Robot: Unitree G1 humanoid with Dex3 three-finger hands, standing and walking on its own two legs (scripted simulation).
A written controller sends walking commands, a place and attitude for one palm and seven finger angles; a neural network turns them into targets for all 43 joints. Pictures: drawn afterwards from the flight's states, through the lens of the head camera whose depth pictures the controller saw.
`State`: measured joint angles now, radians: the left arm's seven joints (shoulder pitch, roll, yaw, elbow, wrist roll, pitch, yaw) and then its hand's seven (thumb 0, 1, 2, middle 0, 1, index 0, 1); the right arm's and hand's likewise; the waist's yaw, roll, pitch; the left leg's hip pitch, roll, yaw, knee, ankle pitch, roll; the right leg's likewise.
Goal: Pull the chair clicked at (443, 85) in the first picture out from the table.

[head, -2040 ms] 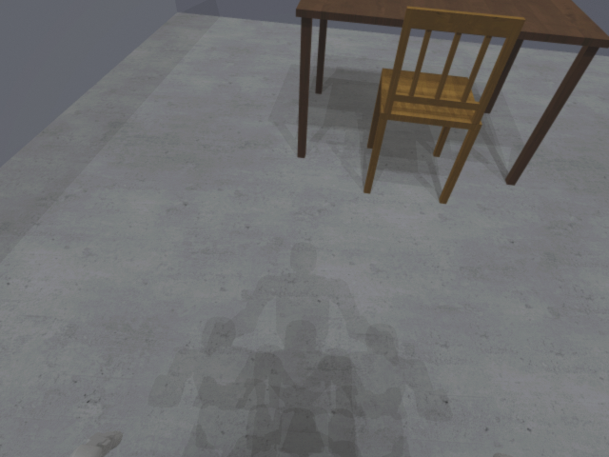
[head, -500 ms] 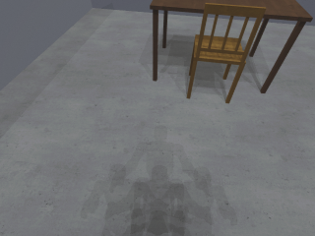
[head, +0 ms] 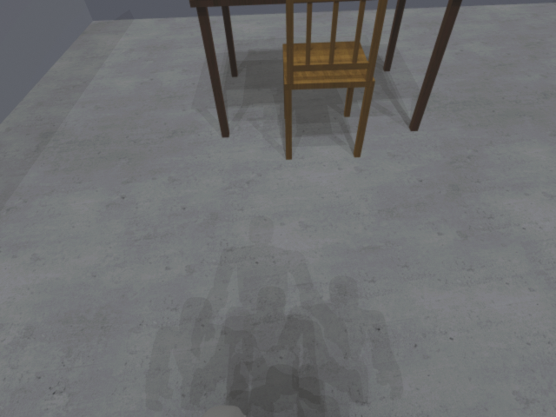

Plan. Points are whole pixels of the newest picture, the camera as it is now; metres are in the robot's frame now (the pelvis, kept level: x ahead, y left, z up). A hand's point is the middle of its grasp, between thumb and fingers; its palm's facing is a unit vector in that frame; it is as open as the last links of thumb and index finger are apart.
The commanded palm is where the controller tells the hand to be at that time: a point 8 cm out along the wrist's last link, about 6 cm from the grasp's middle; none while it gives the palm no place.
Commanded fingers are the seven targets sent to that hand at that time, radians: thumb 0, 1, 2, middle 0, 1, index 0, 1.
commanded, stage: walk to a spot facing it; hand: left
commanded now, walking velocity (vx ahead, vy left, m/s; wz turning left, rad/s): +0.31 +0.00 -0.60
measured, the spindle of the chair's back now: (333, 33) +1.50 -0.07 -0.10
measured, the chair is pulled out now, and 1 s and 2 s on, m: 0.00 0.00 0.00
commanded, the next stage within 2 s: turn to face it in 1.98 s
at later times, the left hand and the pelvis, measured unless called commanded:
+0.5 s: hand out of the picture +0.14 +0.24 -0.16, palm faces -0.12 -0.97 -0.20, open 7.4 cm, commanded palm none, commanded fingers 0.00 0.90 0.90 -0.20 -0.30 -0.20 -0.30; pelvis +0.15 +0.05 +0.01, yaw -15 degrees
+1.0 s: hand (285, 222) +0.56 +0.05 -0.15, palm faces -0.61 -0.77 -0.15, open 7.4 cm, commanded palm none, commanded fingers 0.00 0.90 0.90 -0.20 -0.30 -0.20 -0.30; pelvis +0.34 -0.01 +0.00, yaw -33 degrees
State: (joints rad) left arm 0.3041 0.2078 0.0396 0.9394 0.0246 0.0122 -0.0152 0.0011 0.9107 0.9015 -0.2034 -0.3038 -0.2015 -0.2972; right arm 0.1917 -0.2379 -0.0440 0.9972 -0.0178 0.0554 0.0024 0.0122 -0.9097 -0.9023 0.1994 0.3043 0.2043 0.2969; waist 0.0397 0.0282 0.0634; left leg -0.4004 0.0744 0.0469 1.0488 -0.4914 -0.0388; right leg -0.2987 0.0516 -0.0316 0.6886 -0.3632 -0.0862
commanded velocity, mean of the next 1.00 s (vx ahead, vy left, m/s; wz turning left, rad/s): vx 0.34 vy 0.00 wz -0.49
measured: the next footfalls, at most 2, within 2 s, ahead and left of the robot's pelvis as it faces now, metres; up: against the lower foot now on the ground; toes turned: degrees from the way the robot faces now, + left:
left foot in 0.50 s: +0.27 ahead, +0.14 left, +0.00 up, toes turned -13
right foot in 1.04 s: +0.42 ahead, -0.16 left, +0.00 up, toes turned -42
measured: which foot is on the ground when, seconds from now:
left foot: up 0.00-0.48, down 0.50-1.00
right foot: down 0.00-0.50, up 0.52-1.00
